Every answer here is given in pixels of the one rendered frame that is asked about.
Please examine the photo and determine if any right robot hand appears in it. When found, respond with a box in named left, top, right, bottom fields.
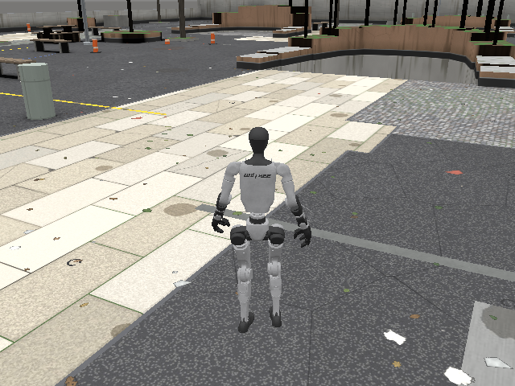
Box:
left=294, top=226, right=311, bottom=248

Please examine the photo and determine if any left robot hand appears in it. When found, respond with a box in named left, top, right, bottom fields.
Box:
left=212, top=217, right=230, bottom=233

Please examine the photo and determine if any robot left forearm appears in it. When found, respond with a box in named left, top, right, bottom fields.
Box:
left=213, top=193, right=228, bottom=220

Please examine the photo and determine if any robot left shin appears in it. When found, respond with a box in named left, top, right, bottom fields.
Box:
left=237, top=268, right=251, bottom=322

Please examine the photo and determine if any robot right upper arm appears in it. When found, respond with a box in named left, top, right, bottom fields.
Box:
left=275, top=162, right=298, bottom=207

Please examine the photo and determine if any robot left upper arm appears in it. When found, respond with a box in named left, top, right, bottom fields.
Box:
left=219, top=162, right=241, bottom=205

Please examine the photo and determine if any robot right forearm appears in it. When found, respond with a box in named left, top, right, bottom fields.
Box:
left=290, top=195, right=309, bottom=230

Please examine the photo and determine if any robot head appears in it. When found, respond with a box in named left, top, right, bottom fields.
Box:
left=245, top=127, right=272, bottom=166

